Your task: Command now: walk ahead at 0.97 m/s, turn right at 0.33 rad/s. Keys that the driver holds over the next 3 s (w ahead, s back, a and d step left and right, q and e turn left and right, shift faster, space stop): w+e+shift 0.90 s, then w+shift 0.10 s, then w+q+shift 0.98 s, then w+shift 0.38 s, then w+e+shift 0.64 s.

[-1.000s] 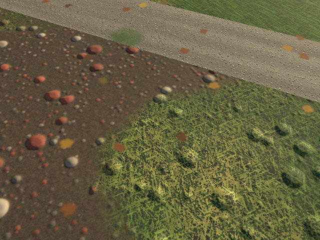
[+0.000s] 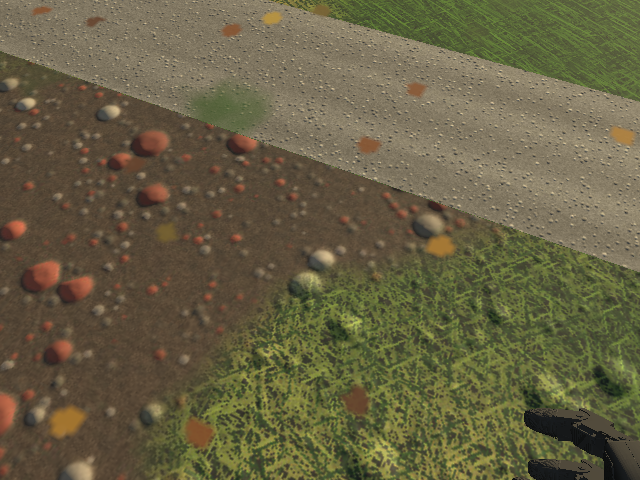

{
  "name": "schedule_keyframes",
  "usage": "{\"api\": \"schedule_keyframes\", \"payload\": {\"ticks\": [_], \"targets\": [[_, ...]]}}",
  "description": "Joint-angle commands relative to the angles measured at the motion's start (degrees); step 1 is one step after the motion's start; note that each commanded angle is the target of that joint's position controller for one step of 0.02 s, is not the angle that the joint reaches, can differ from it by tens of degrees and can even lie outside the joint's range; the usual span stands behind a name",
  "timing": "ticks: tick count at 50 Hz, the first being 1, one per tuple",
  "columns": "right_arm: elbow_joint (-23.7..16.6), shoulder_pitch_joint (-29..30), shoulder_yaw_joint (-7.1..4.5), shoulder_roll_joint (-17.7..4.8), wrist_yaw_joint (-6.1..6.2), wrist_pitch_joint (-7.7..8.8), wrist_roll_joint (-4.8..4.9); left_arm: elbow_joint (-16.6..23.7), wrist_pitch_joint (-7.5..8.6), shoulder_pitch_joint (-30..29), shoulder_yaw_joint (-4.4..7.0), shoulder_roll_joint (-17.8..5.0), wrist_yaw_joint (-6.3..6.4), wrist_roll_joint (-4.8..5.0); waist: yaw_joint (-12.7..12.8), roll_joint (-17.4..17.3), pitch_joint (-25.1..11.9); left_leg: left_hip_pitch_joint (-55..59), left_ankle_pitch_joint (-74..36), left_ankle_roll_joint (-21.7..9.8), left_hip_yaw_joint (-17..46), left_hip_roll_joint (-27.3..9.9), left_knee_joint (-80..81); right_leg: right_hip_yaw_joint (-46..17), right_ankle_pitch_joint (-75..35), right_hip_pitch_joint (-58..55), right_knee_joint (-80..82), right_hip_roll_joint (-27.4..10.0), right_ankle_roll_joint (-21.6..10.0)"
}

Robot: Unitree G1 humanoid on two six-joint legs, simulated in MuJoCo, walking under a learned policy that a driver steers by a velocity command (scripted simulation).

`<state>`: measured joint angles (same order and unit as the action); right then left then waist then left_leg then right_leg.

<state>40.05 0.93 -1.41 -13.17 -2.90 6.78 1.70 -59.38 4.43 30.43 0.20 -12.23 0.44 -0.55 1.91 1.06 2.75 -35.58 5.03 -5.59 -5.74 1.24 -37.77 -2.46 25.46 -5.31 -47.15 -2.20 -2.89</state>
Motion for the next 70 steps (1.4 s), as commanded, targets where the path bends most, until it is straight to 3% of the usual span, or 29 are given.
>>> {"api": "schedule_keyframes", "payload": {"ticks": [1,3,6,11,18,21,22,23,24,25,26,28,31,34,40,42,44,45,46,47,48,50,53,58,63,66,67,68,70], "targets": [[6.15,-27.96,-3.85,-9.11,1.33,0.29,-2.03,9.51,4.06,-6.59,1.96,-8.31,-0.52,5.95,-12.42,-13.11,-18.52,59.51,38.02,-7.96,45.96,-21.91,22.68,-7.28,-3.89,48.85,-38.57,0.01,-4.03],[7.15,-19.65,-3.04,-5.8,0.77,1.22,-2.74,11.29,3.48,-12.42,2.04,-6.36,0.07,4.44,-6.91,0.14,-7.0,38.05,19.46,-4.72,29.48,-18.68,24.83,-5.92,-10.1,44.86,-33.38,-5.03,-3.81],[9.08,-13.23,-2.37,-2.26,0.29,1.45,-2.15,10.23,-0.83,-5.95,2.51,-2.35,-0.28,4.34,-0.02,-5.3,-1.32,23.05,12.54,-2.85,13.96,-15.64,28.79,-5.76,-11.51,38.09,-29.74,-9.62,-2.73],[9.48,-12.26,-2.74,-4.85,1.49,1.87,-2.83,15.3,-2.7,-15.75,2.93,-3.71,-0.09,2.75,0.28,-4.07,7.19,17.38,0.67,-0.84,-2.21,-11.15,33.01,-2.76,-25.77,45.99,-19.14,-9.01,-1.12],[8.49,-19.19,-3.63,-12.43,4.55,0.06,-2.65,21.72,-0.13,-28.0,3.18,-5.74,-4.76,2.72,-2.66,-0.61,6.12,37.58,-36.35,3.46,-11.44,-13.28,26.88,11.02,-35.79,44.14,4.39,-1.6,-4.4],[5.98,-15.3,-5.06,-17.7,5.3,-2.56,-2.01,19.99,-1.77,-10.97,6.56,-12.61,-4.74,3.99,8.48,-9.11,-5.06,40.03,-72.9,2.34,-10.84,-16.12,2.75,14.37,-21.98,22.95,-0.09,5.15,-7.4],[4.31,-11.58,-5.09,-17.39,4.55,-2.48,-1.34,16.51,-2.96,2.96,9.09,-17.83,-3.84,3.59,14.97,-8.38,-11.16,32.12,-67.79,1.38,-8.6,-15.21,-13.81,10.53,-19.67,4.78,1.74,5.73,-9.61],[3.96,-8.4,-3.58,-11.34,3.25,-1.31,-0.71,13.84,-4.08,8.51,9.6,-18.54,-2.39,4.08,16.59,1.91,-7.55,19.03,-21.34,3.65,-8.28,-5.73,-39.49,2.73,-18.3,-3.09,7.82,3.27,-11.63],[0.4,-16.31,-0.38,0.88,1.83,1.69,-1.05,15.37,-3.32,1.91,7.98,-17.54,-2.95,1.79,2.71,23.29,-7.76,-4.36,29.23,4.89,2.12,4.2,-59.9,-22.06,-14.09,-12.04,11.88,-2.82,-19.93],[-4.0,-14.76,0.22,-1.89,1.16,4.4,0.39,18.11,-1.36,-0.65,6.36,-13.02,-3.42,0.01,2.31,18.08,-16.86,-13.5,26.14,1.44,13.76,4.27,-61.15,-46.82,9.31,-15.66,28.41,-11.08,-24.56],[-5.18,-7.36,-0.98,-7.33,1.19,5.42,1.42,18.36,0.1,0.04,6.12,-10.36,-3.75,0.13,4.07,6.15,-11.15,-14.16,20.55,-0.94,14.5,1.37,-55.39,-48.4,13.5,-9.92,35.13,-11.26,-20.3],[-5.11,-7.78,-1.12,-6.63,2.19,4.57,-0.29,19.84,1.95,-7.67,5.83,-10.51,-4.35,0.74,-2.9,-8.63,-4.09,-7.78,13.6,0.07,15.3,-2.83,-44.17,-42.26,8.06,8.11,34.48,-9.0,-17.86],[-4.51,-10.1,-2.15,-7.98,2.95,1.74,-1.83,21.68,1.88,-13.02,5.34,-9.77,-2.25,1.56,-6.07,-6.66,-0.33,-0.01,11.49,5.2,14.57,-6.19,-31.96,-27.89,-4.81,21.68,35.39,-1.79,-16.49],[-9.07,1.39,-1.32,-5.15,3.69,1.13,-3.2,20.98,1.29,-9.81,4.9,-8.35,0.04,2.4,-1.35,-3.38,3.08,3.22,0.04,8.68,10.16,-4.53,-13.4,-18.77,-17.19,28.02,34.67,3.03,-14.75],[-13.36,7.98,-3.14,-6.71,2.82,2.03,0.34,18.8,-0.12,-6.65,5.9,-9.16,0.68,3.5,3.4,5.38,-0.33,13.94,-10.64,9.97,11.09,0.62,9.84,-22.68,-12.63,22.25,28.1,3.16,-9.37],[-13.22,5.64,-4.51,-9.49,2.74,2.77,1.14,18.69,-0.53,-7.6,6.45,-9.34,1.13,3.46,1.18,6.75,-1.31,14.91,-6.31,8.61,11.79,0.12,11.81,-25.05,-20.8,15.06,22.62,1.07,-8.19],[-9.79,-13.72,-6.69,-13.23,3.33,2.92,1.33,20.79,-0.89,-12.29,6.07,-9.3,0.25,1.3,-9.9,7.66,-14.23,36.36,-1.36,5.06,11.62,-3.06,7.42,-21.24,-36.44,16.1,1.73,3.06,-4.67],[-7.7,-27.71,-6.73,-15.96,4.01,1.92,0.66,22.98,-0.71,-12.52,3.85,-3.28,-0.52,-0.87,-13.62,-0.66,-24.97,57.14,12.93,3.29,23.36,-13.03,3.08,-16.55,-16.6,28.81,-19.09,5.6,-3.61],[-5.85,-27.45,-6.93,-19.48,2.38,2.43,-2.37,25.67,0.16,-1.26,2.33,-0.15,-0.62,4.51,-4.63,-35.33,-30.99,67.76,38.85,-7.78,64.01,-26.74,20.47,-11.85,6.26,48.73,-35.77,9.51,-1.56],[-7.63,-23.21,-5.86,-12.12,2.03,1.91,-2.34,22.53,-0.37,-3.13,2.48,-5.57,0.22,5.85,-7.21,-25.72,-22.04,62.29,50.99,-7.11,64.02,-24.31,23.13,-10.06,-0.01,54.76,-39.82,3.24,-1.25],[-6.69,-22.18,-4.91,-7.94,2.39,0.99,-1.86,22.94,-0.62,-10.4,2.74,-8.35,-0.02,3.92,-8.99,-15.03,-13.63,54.58,42.13,-5.04,51.37,-20.99,22.26,-7.13,-3.58,55.5,-39.79,2.08,-1.1],[-3.64,-21.11,-4.68,-8.51,2.03,0.38,-2.75,25.51,0.0,-20.32,2.88,-7.39,-0.33,1.01,-7.43,-0.14,-4.53,39.18,20.44,-3.85,35.7,-15.61,22.37,-5.66,-6.26,50.89,-32.49,-0.8,-1.65],[-0.1,-21.67,-2.62,-4.1,0.94,0.8,-1.58,26.86,0.1,-20.89,1.93,-4.0,-1.16,2.38,-2.95,-4.75,-1.11,30.67,13.14,-6.17,29.72,-12.47,25.27,-5.32,-4.46,47.53,-24.28,-2.71,-2.35],[0.09,-21.73,-3.79,-10.23,2.2,0.49,0.03,30.09,2.49,-29.76,0.66,-4.66,-2.57,0.26,-2.67,-2.64,3.47,22.03,5.34,-7.87,24.46,-11.71,29.29,-2.39,-20.23,44.14,-1.08,-3.68,1.21],[2.68,-28.04,-3.26,-10.94,2.68,-0.6,1.13,31.08,3.79,-34.82,2.4,-8.17,-2.89,1.89,-4.06,-5.81,2.43,21.98,-0.92,-4.71,21.31,-12.39,28.09,0.06,-26.42,25.03,14.24,1.48,2.41],[2.28,-26.46,-2.8,-11.84,2.65,-1.36,-0.65,27.82,3.67,-14.61,6.02,-13.82,-1.15,1.57,8.69,-8.09,-11.24,14.09,-20.58,0.53,16.9,-7.26,-3.3,-0.74,-19.34,-4.08,12.95,-0.73,-1.52],[0.41,-29.01,-0.93,-5.01,3.01,-0.85,-1.97,25.8,2.73,-2.71,7.15,-18.73,-0.24,0.4,10.06,4.17,-23.09,0.46,4.71,2.63,13.54,-2.58,-25.5,-20.6,-3.09,-22.65,14.98,-15.21,-5.14],[-1.3,-34.23,0.27,-2.01,3.21,0.04,2.19,24.68,2.66,-1.58,6.85,-19.46,-1.4,-0.11,6.25,21.24,-31.06,-9.65,22.25,2.54,15.57,-1.09,-40.31,-49.28,18.46,-25.82,28.87,-23.8,-11.19],[-1.79,-23.08,-1.0,-6.56,3.84,-0.83,3.01,22.82,2.14,-6.47,5.05,-10.97,-1.09,1.15,6.48,9.38,-10.69,-19.16,15.3,2.92,12.27,-6.31,-46.86,-34.45,12.15,-11.4,31.03,-20.55,-8.57]]}}
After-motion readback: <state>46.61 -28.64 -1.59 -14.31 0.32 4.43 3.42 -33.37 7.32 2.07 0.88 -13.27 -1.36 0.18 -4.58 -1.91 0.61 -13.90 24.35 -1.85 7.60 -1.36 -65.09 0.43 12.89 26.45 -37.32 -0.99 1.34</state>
